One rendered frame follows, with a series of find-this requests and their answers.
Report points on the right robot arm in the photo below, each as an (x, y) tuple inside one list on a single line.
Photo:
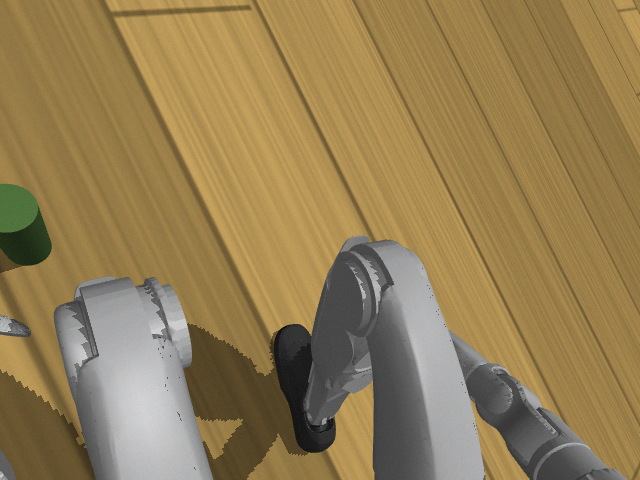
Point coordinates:
[(540, 442)]

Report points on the left robot arm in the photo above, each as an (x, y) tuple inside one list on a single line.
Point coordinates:
[(6, 471)]

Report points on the right robot hand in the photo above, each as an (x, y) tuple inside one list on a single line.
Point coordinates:
[(469, 358)]

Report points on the can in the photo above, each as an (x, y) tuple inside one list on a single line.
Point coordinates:
[(23, 235)]

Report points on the right robot foot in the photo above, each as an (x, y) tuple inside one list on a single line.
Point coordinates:
[(293, 359)]

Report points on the left robot hand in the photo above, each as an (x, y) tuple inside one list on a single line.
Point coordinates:
[(12, 327)]

